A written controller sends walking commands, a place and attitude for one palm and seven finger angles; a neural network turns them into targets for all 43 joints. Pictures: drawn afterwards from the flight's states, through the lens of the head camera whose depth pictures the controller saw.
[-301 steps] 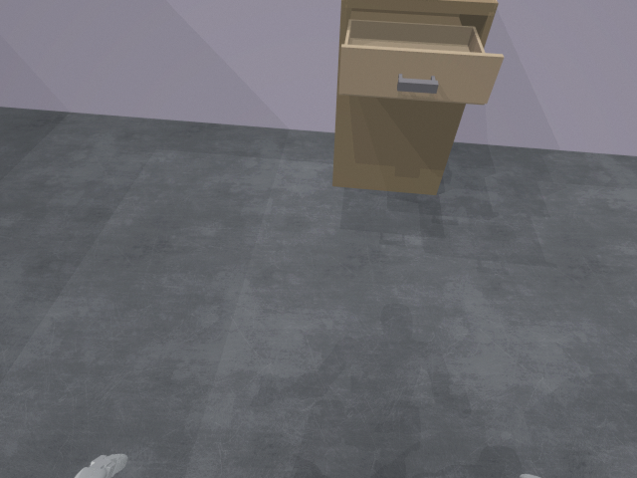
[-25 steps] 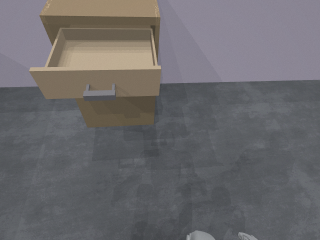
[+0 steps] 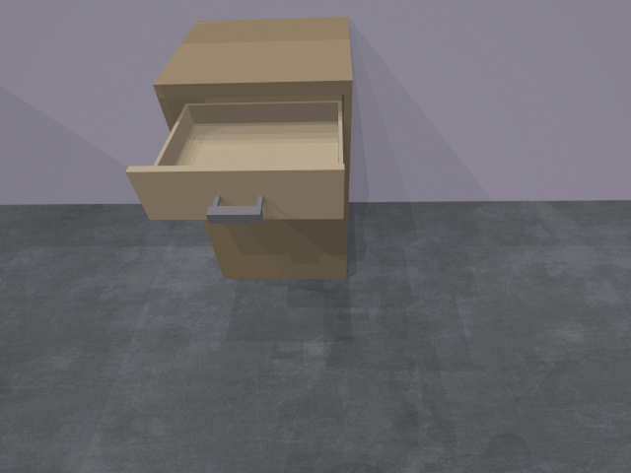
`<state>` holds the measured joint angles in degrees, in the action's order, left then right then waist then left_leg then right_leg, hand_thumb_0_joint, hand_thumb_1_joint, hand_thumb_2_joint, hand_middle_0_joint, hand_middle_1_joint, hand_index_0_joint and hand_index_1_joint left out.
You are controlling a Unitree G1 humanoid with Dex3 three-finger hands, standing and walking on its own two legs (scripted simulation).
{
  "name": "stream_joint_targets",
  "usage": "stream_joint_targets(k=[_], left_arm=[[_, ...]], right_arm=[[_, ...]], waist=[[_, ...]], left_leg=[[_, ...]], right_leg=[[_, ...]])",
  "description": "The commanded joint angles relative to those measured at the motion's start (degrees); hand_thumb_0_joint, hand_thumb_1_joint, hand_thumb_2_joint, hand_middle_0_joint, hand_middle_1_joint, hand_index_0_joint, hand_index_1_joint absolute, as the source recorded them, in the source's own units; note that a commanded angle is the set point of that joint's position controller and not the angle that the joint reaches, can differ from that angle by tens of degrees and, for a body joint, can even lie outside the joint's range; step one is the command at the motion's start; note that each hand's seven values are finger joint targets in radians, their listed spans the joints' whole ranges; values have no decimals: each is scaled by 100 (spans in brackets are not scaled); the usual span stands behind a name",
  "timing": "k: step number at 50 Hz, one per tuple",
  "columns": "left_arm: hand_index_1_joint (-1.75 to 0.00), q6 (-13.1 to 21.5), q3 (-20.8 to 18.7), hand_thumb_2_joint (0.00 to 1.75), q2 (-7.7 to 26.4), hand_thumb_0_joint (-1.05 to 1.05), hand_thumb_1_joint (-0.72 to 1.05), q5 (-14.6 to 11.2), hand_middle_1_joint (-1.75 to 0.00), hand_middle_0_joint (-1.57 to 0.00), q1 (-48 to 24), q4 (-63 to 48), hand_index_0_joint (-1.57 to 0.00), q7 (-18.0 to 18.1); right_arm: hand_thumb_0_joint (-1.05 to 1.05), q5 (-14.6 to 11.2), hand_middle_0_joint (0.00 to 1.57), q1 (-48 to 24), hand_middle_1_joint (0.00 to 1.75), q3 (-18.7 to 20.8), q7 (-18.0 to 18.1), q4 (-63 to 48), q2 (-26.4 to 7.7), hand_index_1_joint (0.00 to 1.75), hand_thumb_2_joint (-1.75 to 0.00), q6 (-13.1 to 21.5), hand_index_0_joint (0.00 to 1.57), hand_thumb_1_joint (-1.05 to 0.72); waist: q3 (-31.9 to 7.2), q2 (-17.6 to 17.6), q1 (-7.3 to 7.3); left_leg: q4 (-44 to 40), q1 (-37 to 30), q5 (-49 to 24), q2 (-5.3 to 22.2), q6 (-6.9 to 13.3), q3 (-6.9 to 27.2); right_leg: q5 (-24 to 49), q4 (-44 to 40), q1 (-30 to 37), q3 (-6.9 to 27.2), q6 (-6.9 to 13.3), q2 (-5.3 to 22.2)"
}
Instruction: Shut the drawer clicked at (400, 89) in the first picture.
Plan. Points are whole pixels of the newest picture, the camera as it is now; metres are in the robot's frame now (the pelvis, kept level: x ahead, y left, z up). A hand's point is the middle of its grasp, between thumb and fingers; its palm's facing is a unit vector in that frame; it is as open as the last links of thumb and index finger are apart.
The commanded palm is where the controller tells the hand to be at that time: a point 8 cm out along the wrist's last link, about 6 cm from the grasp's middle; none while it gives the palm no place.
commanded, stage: take the last steps up to it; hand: left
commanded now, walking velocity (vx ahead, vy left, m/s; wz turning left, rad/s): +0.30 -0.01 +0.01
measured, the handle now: (237, 207) +0.62 +0.22 -0.07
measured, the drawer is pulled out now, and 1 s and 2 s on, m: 0.30 0.30 0.30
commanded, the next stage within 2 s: come to a stop and stand still in 0.98 s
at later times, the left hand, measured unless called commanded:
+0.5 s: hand out of the picture +0.12 +0.23 -0.18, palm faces +0.03 -0.99 -0.15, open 7.4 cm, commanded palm none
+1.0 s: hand (248, 377) +0.30 +0.15 -0.17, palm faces +0.05 -0.97 -0.23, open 7.2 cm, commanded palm none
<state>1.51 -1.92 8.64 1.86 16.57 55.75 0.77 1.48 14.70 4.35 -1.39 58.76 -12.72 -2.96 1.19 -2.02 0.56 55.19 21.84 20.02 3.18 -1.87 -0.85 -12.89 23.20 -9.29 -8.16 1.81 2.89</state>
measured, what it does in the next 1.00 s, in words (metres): walks ahead: left foot, then right foot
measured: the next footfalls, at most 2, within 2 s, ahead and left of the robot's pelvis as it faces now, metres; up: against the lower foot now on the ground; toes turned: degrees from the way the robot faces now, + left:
left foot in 0.20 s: +0.06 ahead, +0.15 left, +0.00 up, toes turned +7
right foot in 0.70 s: +0.32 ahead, -0.14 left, +0.00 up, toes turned -4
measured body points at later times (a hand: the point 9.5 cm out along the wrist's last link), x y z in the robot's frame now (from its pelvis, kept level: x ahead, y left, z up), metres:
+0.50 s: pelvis +0.10 +0.05 +0.00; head +0.10 +0.06 +0.45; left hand +0.12 +0.28 -0.17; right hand +0.02 -0.16 -0.15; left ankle +0.02 +0.14 -0.75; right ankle +0.18 -0.10 -0.67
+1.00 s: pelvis +0.25 -0.04 +0.00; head +0.25 -0.05 +0.45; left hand +0.30 +0.20 -0.15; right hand +0.29 -0.27 -0.16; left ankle +0.29 +0.11 -0.69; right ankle +0.29 -0.10 -0.75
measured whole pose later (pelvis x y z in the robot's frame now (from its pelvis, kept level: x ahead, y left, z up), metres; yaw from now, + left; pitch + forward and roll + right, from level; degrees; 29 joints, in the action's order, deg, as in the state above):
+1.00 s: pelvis +0.25 -0.04 +0.00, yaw +0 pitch -1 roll +0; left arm 3.0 -3.0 9.4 1.4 13.7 60.5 0.8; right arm 1.4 14.2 3.7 0.3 59.4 -10.1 0.5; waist 0.9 -2.2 -0.7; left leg 54.3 28.2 15.7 6.8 -1.3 -3.2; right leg -8.7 21.5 -12.3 -10.5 5.6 -1.2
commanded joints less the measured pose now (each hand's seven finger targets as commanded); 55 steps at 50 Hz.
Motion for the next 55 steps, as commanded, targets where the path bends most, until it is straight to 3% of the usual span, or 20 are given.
stream_joint_targets(k=[1,6,8,9,10,11,14,17,24,29,31,33,34,35,36,38,39,41,43,55], left_arm=[[-30,132,-241,90,1073,0,90,4,-30,-20,728,153,-20,19],[-30,88,-238,90,1048,0,90,-36,-30,-20,648,425,-20,-11],[-30,59,-187,90,801,0,90,-93,-30,-20,541,480,-20,-37],[-30,40,-133,90,518,0,90,-94,-30,-20,493,402,-20,-76],[-30,41,-76,90,310,0,90,-82,-30,-20,241,200,-20,-83],[-30,17,-112,90,476,0,90,-11,-30,-20,-174,63,-20,-66],[-30,17,-171,90,448,0,90,-22,-30,-20,27,354,-20,-180],[-30,-46,-156,90,334,0,90,-26,-30,-20,273,517,-20,-179],[-30,-86,-153,90,327,0,90,-56,-30,-20,-696,153,-20,-187],[-30,-32,-145,90,268,0,90,-89,-30,-20,-1459,-147,-20,-213],[-30,-13,-176,90,312,0,90,-89,-30,-20,-1274,-126,-20,-209],[-30,80,-239,90,478,0,90,-71,-30,-20,-254,171,-20,-187],[-30,142,-315,90,788,0,90,-38,-30,-20,587,423,-20,-148],[-30,220,-483,90,1372,0,90,0,-30,-20,1319,603,-20,-61],[-30,199,-484,90,1711,0,90,-129,-30,-20,1558,654,-20,-47],[-30,157,-378,90,1316,0,90,-147,-30,-20,391,336,-20,-31],[-30,153,-310,90,1007,0,90,-147,-30,-20,-103,228,-20,10],[-30,205,-183,90,625,0,90,-99,-30,-20,-429,155,-20,35],[-30,216,-134,90,515,0,90,-84,-30,-20,-386,193,-20,32],[-30,242,-142,90,688,0,90,-56,-30,-20,473,642,-20,12]], right_arm=[[0,6,20,-558,30,-38,-12,-467,-116,30,-90,270,20,-90],[0,-22,20,-96,30,-114,33,-238,20,30,-90,404,20,-90],[0,-39,20,570,30,-112,123,55,-153,30,-90,514,20,-90],[0,-7,20,1107,30,-2,170,208,-579,30,-90,540,20,-90],[0,18,20,1638,30,85,224,288,-1040,30,-90,518,20,-90],[0,27,20,1624,30,60,270,330,-971,30,-90,515,20,-90],[0,-34,20,860,30,-126,318,172,-303,30,-90,625,20,-90],[0,-75,20,978,30,-184,344,238,-203,30,-90,742,20,-90],[0,-42,20,1551,30,-175,380,534,-107,30,-90,775,20,-90],[0,34,20,1682,30,-111,352,654,-171,30,-90,726,20,-90],[0,35,20,1537,30,-86,354,649,-270,30,-90,704,20,-90],[0,-3,20,1393,30,-63,349,656,-367,30,-90,678,20,-90],[0,-43,20,1394,30,-58,305,634,-290,30,-90,679,20,-90],[0,-127,20,1717,30,-95,243,543,42,30,-90,696,20,-90],[0,-170,20,1536,30,-142,275,345,119,30,-90,667,20,-90],[0,-113,20,1076,30,-55,236,274,126,30,-90,583,20,-90],[0,-52,20,968,30,-42,215,288,145,30,-90,514,20,-90],[0,6,20,1163,30,-93,202,370,302,30,-90,388,20,-90],[0,20,20,1277,30,-113,193,389,335,30,-90,299,20,-90],[0,-50,20,-261,30,-205,139,-98,196,30,-90,456,20,-90]], waist=[[316,1084,310],[195,1080,71],[89,370,-247],[52,-850,-481],[237,-1576,-675],[546,-1291,-715],[873,-383,-247],[644,-470,-70],[825,-509,-209],[1016,-529,-385],[947,-588,-233],[283,-416,232],[-249,50,567],[-1161,1391,753],[-1364,1519,643],[-500,910,335],[-55,578,119],[223,675,-205],[252,838,-341],[167,551,110]], left_leg=[[-1044,564,240,74,84,-270],[-2403,-711,-30,-116,195,-627],[-3311,-2166,-249,-22,212,-529],[-3817,-2748,635,951,523,845],[-4604,-2695,1253,2033,1009,2294],[-4815,-2364,1344,2162,1176,2536],[-4793,-1724,7,1599,1036,1290],[-4648,-1823,-1707,1224,927,466],[-4468,-2322,-2922,1317,1079,204],[-4305,-2031,-2931,1379,1029,77],[-4019,-1940,-3423,1402,989,-46],[-2782,-1900,-4278,1161,789,-315],[-1625,-1230,-3832,895,603,-435],[225,120,-1186,196,338,-764],[1807,761,1403,-258,294,-296],[2357,895,611,251,374,166],[2126,777,167,451,366,217],[1603,431,-209,529,238,116],[1074,201,-336,489,140,-29],[-1779,72,-200,199,61,-211]], right_leg=[[-1302,-1494,341,1513,688,1466],[-1416,-1154,-245,1163,573,1174],[-1562,-369,-1190,790,272,803],[-1602,890,-2072,344,4,298],[-1898,2293,-2805,-82,-141,-117],[-1840,3132,-3108,407,-81,50],[-617,3836,-2892,658,-111,397],[-23,3968,-2744,602,-242,342],[245,3177,-3285,414,-304,408],[142,1892,-2521,211,-115,256],[12,1587,-1917,99,4,99],[228,942,-470,-99,125,-210],[525,670,938,144,220,-98],[881,301,2418,2057,679,1466],[1672,-392,2327,3462,1167,2405],[-681,-1030,571,3034,1063,2116],[-1010,-1192,-187,2423,924,1872],[-486,-1417,-1055,1502,704,1515],[-330,-1532,-1376,1080,646,1298],[967,-1229,46,1275,915,1401]])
